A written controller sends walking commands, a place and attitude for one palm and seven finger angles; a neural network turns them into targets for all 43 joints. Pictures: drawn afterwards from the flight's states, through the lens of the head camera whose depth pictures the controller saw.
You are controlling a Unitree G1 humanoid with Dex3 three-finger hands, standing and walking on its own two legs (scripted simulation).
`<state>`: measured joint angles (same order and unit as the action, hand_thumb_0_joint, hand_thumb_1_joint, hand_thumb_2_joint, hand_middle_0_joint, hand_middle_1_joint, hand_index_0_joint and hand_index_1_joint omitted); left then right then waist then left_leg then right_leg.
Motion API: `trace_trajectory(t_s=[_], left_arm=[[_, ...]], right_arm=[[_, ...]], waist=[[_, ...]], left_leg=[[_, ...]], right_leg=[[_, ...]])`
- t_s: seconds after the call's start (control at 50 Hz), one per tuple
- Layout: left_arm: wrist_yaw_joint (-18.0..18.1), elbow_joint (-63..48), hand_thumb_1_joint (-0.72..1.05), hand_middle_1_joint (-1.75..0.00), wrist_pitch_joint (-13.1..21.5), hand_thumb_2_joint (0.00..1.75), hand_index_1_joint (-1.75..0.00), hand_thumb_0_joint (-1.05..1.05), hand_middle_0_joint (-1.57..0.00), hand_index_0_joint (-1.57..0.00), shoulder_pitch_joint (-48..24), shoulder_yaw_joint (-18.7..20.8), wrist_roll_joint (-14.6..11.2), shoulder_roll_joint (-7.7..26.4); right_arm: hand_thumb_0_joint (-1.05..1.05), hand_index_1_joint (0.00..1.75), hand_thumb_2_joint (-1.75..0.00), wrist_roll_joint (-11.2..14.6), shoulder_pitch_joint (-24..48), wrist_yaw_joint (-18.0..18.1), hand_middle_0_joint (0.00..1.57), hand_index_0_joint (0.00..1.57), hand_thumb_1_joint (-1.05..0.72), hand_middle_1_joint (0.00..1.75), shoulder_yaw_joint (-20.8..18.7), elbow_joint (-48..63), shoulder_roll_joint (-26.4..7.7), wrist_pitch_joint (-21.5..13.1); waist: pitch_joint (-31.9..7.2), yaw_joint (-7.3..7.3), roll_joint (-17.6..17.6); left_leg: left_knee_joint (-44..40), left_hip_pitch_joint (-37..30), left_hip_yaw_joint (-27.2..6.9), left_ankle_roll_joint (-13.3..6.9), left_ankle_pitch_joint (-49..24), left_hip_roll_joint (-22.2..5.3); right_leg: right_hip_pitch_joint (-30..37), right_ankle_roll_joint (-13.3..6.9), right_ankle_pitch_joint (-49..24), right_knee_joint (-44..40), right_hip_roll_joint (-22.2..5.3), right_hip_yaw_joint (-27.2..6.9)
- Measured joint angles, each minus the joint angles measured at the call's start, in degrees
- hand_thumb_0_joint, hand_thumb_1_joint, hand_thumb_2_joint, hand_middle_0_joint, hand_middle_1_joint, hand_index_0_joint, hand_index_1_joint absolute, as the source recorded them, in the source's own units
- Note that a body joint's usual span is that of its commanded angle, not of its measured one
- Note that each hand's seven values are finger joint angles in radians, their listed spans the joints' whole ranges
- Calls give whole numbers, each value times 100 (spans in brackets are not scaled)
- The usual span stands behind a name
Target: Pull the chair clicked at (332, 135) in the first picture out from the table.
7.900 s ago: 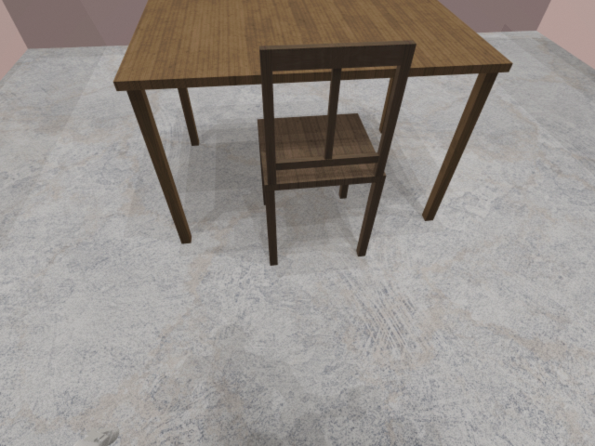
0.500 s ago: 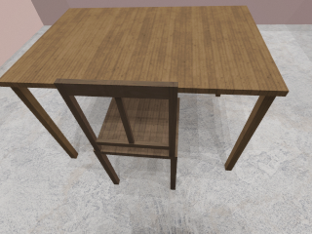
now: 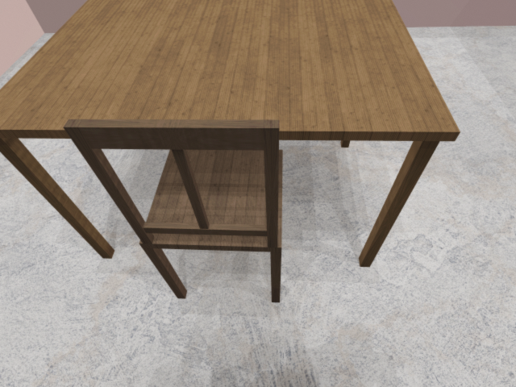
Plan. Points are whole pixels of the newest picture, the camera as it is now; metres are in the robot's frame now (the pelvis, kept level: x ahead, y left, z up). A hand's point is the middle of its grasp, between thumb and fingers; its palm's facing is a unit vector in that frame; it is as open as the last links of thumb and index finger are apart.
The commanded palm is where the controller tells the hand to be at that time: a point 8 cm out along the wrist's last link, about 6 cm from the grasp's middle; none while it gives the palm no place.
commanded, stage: look again from close up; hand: left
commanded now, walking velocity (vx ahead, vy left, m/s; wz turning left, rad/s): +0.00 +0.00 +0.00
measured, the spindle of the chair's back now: (193, 192) +0.52 +0.18 -0.08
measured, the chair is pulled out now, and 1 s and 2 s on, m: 0.00 0.00 0.00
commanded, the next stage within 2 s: none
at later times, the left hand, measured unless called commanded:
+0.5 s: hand out of the picture +0.03 +0.14 -0.16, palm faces +0.06 -0.97 -0.22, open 7.3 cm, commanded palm none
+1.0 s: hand out of the picture +0.02 +0.13 -0.16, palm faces +0.06 -0.98 -0.19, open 7.4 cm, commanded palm none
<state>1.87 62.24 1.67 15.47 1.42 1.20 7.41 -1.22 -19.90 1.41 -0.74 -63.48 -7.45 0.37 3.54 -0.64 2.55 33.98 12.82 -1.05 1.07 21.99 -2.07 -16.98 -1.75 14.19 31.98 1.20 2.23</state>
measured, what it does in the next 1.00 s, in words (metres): steps on the spot: left foot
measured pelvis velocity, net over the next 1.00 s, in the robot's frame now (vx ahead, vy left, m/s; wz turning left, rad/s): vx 0.04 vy -0.03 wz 0.03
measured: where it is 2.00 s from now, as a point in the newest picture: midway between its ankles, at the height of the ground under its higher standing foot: outside the picture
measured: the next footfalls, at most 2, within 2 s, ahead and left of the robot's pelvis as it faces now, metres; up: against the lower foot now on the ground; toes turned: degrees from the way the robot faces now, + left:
left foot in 0.18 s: +0.04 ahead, +0.09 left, +0.00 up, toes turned +6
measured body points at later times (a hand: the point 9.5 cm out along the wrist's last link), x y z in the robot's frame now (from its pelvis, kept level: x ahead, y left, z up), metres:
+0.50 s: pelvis +0.04 -0.03 +0.01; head +0.05 -0.05 +0.46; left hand +0.03 +0.19 -0.14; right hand +0.05 -0.24 -0.16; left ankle +0.00 +0.08 -0.73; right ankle +0.01 -0.09 -0.73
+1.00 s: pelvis +0.04 -0.03 +0.01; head +0.05 -0.05 +0.46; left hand +0.02 +0.18 -0.15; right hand +0.03 -0.24 -0.16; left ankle +0.00 +0.08 -0.73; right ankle +0.01 -0.09 -0.73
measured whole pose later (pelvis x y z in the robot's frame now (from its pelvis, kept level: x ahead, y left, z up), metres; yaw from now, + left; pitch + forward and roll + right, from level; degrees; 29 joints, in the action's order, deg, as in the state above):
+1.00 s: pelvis +0.04 -0.03 +0.01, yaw +2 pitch +0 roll +1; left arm 2.7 64.5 2.0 19.1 -1.0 0.6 6.4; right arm -0.7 -17.6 2.3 1.4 -66.7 -7.2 -0.9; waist 0.5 -0.1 0.9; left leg 23.1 6.8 4.4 0.1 16.0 -0.6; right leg -7.5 -5.2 16.1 23.5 3.7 4.2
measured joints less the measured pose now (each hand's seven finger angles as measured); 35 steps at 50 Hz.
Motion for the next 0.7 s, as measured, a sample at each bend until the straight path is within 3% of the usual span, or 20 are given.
trace_trajectory(t_s=[0.04, 0.1, 0.18, 0.2, 0.3, 0.7], left_arm=[[39, 6, 92, -30, 61, 90, -30, 1, -20, -20, -7, -65, 31, -101], [85, 0, 93, -30, 89, 90, -30, 1, -20, -20, 46, -77, 34, -145], [108, 16, 94, -30, 18, 90, -30, 1, -21, -20, 87, -87, 11, -94], [103, 36, 94, -30, -7, 90, -30, 2, -21, -20, 81, -90, -5, -73], [92, 116, 95, -30, -46, 90, -30, 2, -21, -20, 164, -117, -17, -26], [81, 224, 92, -30, 38, 90, -30, 1, -20, -20, 296, -239, -58, -61]], right_arm=[[1, 30, -90, -15, 95, -53, 20, 20, -90, 30, -36, 116, -126, 47], [1, 30, -90, -8, 186, -90, 20, 20, -90, 30, -37, 230, -176, 43], [1, 30, -90, -21, 249, -18, 20, 20, -92, 30, 17, 287, -129, -44], [2, 30, -90, -28, 255, 6, 20, 20, -92, 30, 23, 246, -128, -71], [3, 30, -90, -18, 266, 54, 20, 20, -94, 30, 99, 108, -155, -119], [1, 30, -90, 51, 342, 80, 20, 20, -91, 30, 215, -254, -63, -118]], waist=[[67, -96, 245], [18, -148, 298], [-157, -110, 190], [-198, -95, 155], [-404, 31, -40], [-295, 41, -113]], left_leg=[[709, 380, 2, -91, 269, -69], [1249, 646, 194, -138, 284, -15], [51, 200, 435, -112, -253, 92], [-120, 96, 435, -219, -301, 111], [-423, -201, 526, -246, -330, 199], [-994, -596, 535, -88, -527, 146]], right_leg=[[52, -155, 134, -67, 142, 128], [219, -237, 144, -259, 199, 231], [389, -254, 255, -237, 226, 314], [399, -249, 338, -146, 220, 338], [609, -245, 396, -284, 149, 239], [936, -348, 278, -729, 238, 209]])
